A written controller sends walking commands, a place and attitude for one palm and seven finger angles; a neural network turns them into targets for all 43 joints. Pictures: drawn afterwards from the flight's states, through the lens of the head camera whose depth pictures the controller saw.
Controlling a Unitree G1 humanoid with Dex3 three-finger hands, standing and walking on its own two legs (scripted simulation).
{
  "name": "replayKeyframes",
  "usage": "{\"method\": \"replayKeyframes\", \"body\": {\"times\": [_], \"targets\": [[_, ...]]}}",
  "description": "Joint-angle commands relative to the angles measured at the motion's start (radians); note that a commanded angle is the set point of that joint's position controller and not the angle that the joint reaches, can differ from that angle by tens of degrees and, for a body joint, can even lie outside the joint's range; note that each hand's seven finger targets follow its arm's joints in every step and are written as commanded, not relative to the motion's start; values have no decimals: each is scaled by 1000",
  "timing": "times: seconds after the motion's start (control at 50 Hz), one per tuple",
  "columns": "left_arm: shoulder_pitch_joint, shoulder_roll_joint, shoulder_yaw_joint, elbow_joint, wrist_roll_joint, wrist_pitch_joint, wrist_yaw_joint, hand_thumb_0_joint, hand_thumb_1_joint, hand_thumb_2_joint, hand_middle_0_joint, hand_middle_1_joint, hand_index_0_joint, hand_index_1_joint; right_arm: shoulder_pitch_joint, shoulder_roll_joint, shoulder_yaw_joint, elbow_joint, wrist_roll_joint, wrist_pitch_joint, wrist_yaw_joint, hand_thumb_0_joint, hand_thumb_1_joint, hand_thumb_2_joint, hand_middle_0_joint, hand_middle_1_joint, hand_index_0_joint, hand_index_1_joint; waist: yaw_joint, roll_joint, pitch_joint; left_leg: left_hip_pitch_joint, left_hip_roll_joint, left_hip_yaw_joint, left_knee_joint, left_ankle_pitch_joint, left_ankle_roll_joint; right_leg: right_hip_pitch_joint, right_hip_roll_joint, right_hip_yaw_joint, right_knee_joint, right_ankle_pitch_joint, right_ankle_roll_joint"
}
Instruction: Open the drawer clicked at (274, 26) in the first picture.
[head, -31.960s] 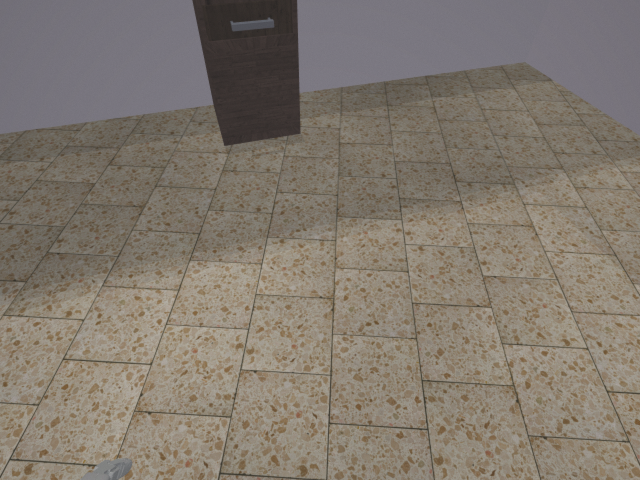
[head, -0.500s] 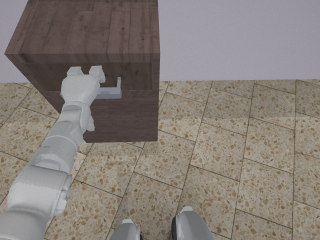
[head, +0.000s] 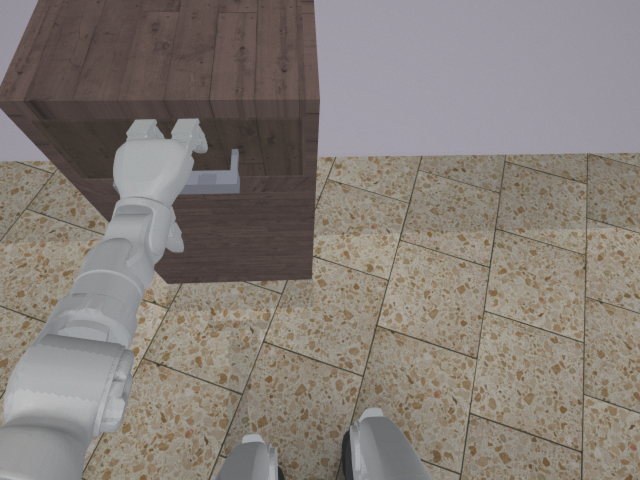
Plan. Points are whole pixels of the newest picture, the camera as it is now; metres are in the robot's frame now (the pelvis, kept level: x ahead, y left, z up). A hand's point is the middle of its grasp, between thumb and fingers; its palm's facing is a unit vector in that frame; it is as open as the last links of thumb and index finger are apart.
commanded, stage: re-aim the fingers above the handle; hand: left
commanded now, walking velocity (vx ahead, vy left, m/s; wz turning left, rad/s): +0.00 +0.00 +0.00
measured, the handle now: (180, 169) +0.58 +0.18 -0.07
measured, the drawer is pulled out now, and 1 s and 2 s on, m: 0.00 0.00 0.00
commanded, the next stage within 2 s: lower the fingers behind the handle in 0.60 s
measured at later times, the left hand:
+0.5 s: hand (152, 182) +0.51 +0.19 +0.00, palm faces +0.09 -0.02 -1.00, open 13.8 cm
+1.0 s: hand (165, 203) +0.50 +0.19 -0.04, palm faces -0.05 +0.08 -1.00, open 13.8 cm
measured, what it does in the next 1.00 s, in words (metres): stands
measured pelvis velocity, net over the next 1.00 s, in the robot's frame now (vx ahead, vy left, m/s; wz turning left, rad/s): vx -0.01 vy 0.00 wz -0.03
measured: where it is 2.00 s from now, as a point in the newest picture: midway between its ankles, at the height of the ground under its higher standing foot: outside the picture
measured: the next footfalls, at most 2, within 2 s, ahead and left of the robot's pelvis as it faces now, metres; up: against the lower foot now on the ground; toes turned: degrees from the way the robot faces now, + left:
none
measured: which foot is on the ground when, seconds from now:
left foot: down 0.00-1.00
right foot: down 0.00-1.00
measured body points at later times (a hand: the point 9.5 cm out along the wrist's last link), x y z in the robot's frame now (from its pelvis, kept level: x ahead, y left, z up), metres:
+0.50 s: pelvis +0.00 +0.00 +0.00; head +0.14 -0.01 +0.42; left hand +0.49 +0.19 +0.05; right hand +0.02 -0.28 -0.14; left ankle -0.02 +0.10 -0.66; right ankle +0.04 -0.12 -0.66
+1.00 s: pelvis -0.01 +0.00 -0.01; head +0.15 -0.02 +0.41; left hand +0.50 +0.18 +0.01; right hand +0.01 -0.27 -0.15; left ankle -0.02 +0.10 -0.66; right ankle +0.04 -0.12 -0.66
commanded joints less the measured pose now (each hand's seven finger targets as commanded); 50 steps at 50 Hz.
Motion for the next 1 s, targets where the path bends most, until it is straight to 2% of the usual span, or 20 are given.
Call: {"method": "replayKeyframes", "body": {"times": [0.0,0.04,0.1,0.18,0.22,0.26,0.32,0.4,0.44,0.5,0.54,0.6,0.62,0.68,0.72,0.78,0.82,0.88,0.92,0.98], "targets": [[-405,287,97,-54,-2,144,118,0,-500,300,-300,-1200,-300,-1200,139,-170,-36,-39,1,13,16,0,-900,-900,200,300,200,300,9,69,-462,247,-24,-35,-117,498,-12,326,54,15,-71,323,-26],[-339,244,52,15,-5,223,89,0,-500,300,-300,-1200,-300,-1200,135,-174,-33,-55,13,29,25,0,-900,-900,200,300,200,300,19,48,-470,259,-26,-23,-139,506,-11,380,56,15,-88,354,-23],[-386,182,-28,-11,-45,276,-11,0,-500,300,-300,-1200,-300,-1200,153,-177,-42,-77,36,40,17,0,-900,-900,200,300,200,300,-22,-18,-499,295,-23,-16,-173,471,1,475,60,28,-146,389,-10],[-433,169,-44,-176,-113,149,-158,0,-500,300,-300,-1200,-300,-1200,159,-161,-52,-85,40,16,-26,0,-900,-900,200,300,200,300,-51,-72,-530,309,-26,-23,-181,429,18,560,46,56,-176,427,3],[-460,190,-27,-273,-114,42,-173,0,-500,300,-300,-1200,-300,-1200,159,-153,-54,-83,33,-2,-43,0,-900,-900,200,300,200,300,-46,-36,-513,327,-27,-29,-174,421,18,517,42,60,-167,406,-3],[-426,199,-4,-266,-75,-30,-140,0,-500,300,-300,-1200,-300,-1200,164,-150,-52,-60,24,-15,-48,0,-900,-900,200,300,200,300,-26,34,-443,345,-21,-44,-160,461,8,398,43,48,-141,361,-15],[-383,308,111,-269,-22,-73,-32,0,-500,300,-300,-1200,-300,-1200,139,-153,-41,-46,1,-6,-32,0,-900,-900,200,300,200,300,25,94,-408,301,-19,-50,-117,524,-6,299,49,32,-80,333,-30],[-304,309,145,-120,9,44,120,0,-500,300,-300,-1200,-300,-1200,108,-155,-37,-63,-10,8,3,0,-900,-900,200,300,200,300,35,35,-394,163,-29,-22,-95,461,-6,318,48,27,-48,322,-30],[-276,326,141,-83,20,133,143,0,-500,300,-300,-1200,-300,-1200,101,-163,-35,-78,-2,21,16,0,-900,-900,200,300,200,300,59,43,-481,179,-35,-5,-105,481,-8,396,49,32,-44,369,-28],[-341,218,25,-91,-6,243,79,0,-500,300,-300,-1200,-300,-1200,130,-169,-49,-90,26,41,25,0,-900,-900,200,300,200,300,17,43,-562,298,-25,-8,-138,526,-10,458,57,27,-94,421,-17],[-376,136,-48,-130,-62,260,-10,0,-500,300,-300,-1200,-300,-1200,149,-167,-62,-86,38,40,14,0,-900,-900,200,300,200,300,-27,1,-589,379,-18,-25,-155,535,-4,485,58,27,-142,428,-6],[-521,111,-97,-295,-138,171,-137,0,-500,300,-300,-1200,-300,-1200,156,-161,-69,-78,42,14,-25,0,-900,-900,200,300,200,300,-81,-60,-596,421,-20,-44,-177,467,12,524,51,42,-186,409,8],[-577,96,-124,-355,-149,118,-163,0,-500,300,-300,-1200,-300,-1200,154,-157,-67,-76,36,1,-40,0,-900,-900,200,300,200,300,-101,-42,-586,450,-21,-54,-177,456,12,489,47,43,-189,394,8],[-514,149,-70,-285,-91,7,-142,0,-500,300,-300,-1200,-300,-1200,162,-149,-54,-40,28,-29,-68,0,-900,-900,200,300,200,300,-64,7,-426,393,-24,-60,-171,414,6,358,42,33,-168,300,-8],[-471,266,39,-245,-42,-44,-89,0,-500,300,-300,-1200,-300,-1200,147,-161,-38,-20,13,-25,-60,0,-900,-900,200,300,200,300,-13,79,-345,316,-25,-58,-146,407,-2,272,43,31,-121,250,-26],[-306,235,77,-54,5,-6,28,0,-500,300,-300,-1200,-300,-1200,106,-144,-21,-35,-6,-12,-23,0,-900,-900,200,300,200,300,27,70,-273,156,-28,-47,-104,383,-8,196,45,16,-55,201,-40],[-247,228,96,30,9,78,98,0,-500,300,-300,-1200,-300,-1200,92,-150,-21,-65,-8,-8,3,0,-900,-900,200,300,200,300,42,31,-299,100,-34,-26,-97,384,-6,238,48,16,-39,224,-41],[-302,214,46,47,37,222,143,0,-500,300,-300,-1200,-300,-1200,102,-165,-30,-99,5,11,21,0,-900,-900,200,300,200,300,26,3,-445,117,-33,-2,-89,415,-6,333,53,26,-31,311,-32],[-417,170,-7,0,20,283,110,0,-500,300,-300,-1200,-300,-1200,120,-167,-40,-104,19,19,26,0,-900,-900,200,300,200,300,-17,10,-537,188,-25,-12,-86,456,-3,366,56,25,-34,358,-24],[-520,189,-7,-153,-55,267,2,0,-500,300,-300,-1200,-300,-1200,143,-168,-55,-95,30,13,9,0,-900,-900,200,300,200,300,-49,3,-676,289,-19,-27,-90,481,2,469,51,43,-70,425,-4]]}}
